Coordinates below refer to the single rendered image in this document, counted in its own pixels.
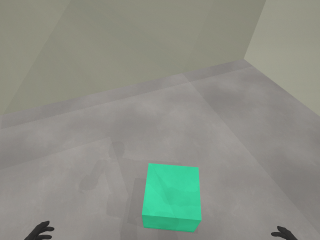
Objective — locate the right robot hand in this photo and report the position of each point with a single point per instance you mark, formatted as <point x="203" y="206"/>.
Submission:
<point x="284" y="233"/>

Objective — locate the left robot hand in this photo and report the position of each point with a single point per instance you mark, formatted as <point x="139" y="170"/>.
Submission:
<point x="42" y="227"/>

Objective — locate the carton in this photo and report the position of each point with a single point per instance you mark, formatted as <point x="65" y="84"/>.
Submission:
<point x="172" y="198"/>

